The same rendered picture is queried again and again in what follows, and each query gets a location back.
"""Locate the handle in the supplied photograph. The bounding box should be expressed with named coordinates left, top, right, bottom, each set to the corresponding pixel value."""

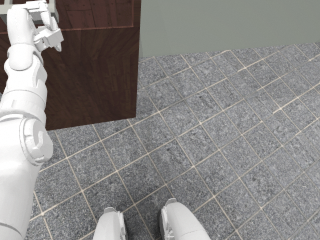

left=0, top=0, right=59, bottom=25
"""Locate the left robot upper arm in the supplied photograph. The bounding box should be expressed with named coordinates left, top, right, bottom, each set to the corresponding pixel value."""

left=0, top=117, right=53, bottom=240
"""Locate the left robot forearm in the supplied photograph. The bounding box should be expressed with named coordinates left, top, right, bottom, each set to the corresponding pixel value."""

left=0, top=44, right=47, bottom=127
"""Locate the left robot hand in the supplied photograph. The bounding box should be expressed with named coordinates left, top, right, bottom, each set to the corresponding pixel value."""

left=7, top=0, right=64, bottom=55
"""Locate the drawer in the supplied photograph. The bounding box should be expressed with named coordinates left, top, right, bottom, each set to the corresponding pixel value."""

left=0, top=0, right=132, bottom=32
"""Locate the left robot thigh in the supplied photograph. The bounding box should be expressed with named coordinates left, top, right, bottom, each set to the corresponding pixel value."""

left=92, top=211, right=126, bottom=240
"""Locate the cabinet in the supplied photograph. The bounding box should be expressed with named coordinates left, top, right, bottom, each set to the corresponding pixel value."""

left=0, top=0, right=142, bottom=131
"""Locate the robot right shin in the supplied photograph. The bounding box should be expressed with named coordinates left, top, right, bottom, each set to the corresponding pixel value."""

left=162, top=198, right=177, bottom=240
